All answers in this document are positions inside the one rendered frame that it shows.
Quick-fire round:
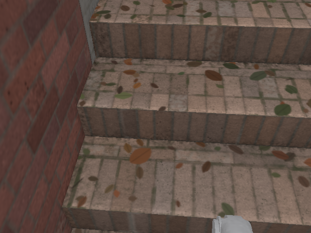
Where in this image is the right robot thigh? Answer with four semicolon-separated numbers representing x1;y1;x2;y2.
212;215;254;233

